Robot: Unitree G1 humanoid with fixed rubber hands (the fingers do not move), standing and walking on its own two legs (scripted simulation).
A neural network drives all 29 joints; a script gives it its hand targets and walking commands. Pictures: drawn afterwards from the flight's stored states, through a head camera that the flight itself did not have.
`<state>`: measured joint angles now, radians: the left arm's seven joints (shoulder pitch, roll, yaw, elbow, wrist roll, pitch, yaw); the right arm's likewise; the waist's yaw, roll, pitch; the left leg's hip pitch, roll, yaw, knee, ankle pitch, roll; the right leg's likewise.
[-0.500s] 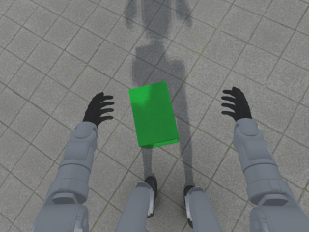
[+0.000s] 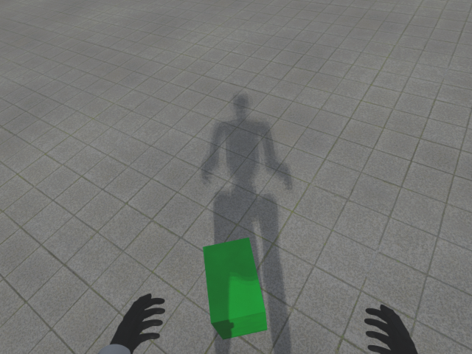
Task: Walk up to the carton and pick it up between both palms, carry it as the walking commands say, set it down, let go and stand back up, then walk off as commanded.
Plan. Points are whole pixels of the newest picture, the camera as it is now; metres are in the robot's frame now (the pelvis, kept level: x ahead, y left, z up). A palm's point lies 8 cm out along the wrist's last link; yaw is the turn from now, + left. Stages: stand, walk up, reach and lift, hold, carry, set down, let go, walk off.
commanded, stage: let go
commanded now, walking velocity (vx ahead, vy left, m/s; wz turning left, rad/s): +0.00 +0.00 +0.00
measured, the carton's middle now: (235, 289) +0.44 +0.13 -0.62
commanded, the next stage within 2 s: stand in 0.48 s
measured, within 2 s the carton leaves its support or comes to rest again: neither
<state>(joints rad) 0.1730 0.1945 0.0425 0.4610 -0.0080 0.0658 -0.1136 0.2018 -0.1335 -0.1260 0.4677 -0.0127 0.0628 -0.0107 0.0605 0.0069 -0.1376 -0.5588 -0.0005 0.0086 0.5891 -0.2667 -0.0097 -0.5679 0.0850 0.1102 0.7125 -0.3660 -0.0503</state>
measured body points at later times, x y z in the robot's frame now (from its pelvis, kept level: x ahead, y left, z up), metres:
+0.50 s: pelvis -0.03 +0.05 +0.01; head -0.01 +0.06 +0.46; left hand +0.12 +0.29 -0.07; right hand +0.15 -0.17 -0.07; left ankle +0.00 +0.16 -0.72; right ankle -0.02 -0.07 -0.72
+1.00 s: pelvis +0.01 +0.05 +0.01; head +0.03 +0.04 +0.46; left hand +0.11 +0.32 -0.09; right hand +0.18 -0.19 -0.10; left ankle +0.01 +0.15 -0.72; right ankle -0.02 -0.07 -0.72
